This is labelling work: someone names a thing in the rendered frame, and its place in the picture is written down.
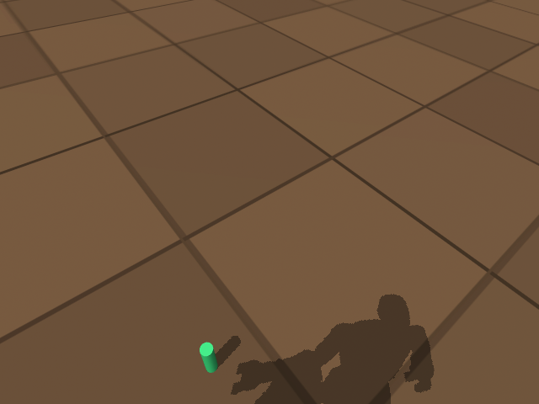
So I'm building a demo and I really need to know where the can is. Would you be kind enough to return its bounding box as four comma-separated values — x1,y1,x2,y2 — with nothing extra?
200,343,218,373

